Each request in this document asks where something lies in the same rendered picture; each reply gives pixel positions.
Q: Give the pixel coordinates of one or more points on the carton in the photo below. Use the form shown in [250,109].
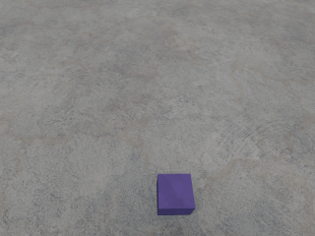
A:
[175,194]

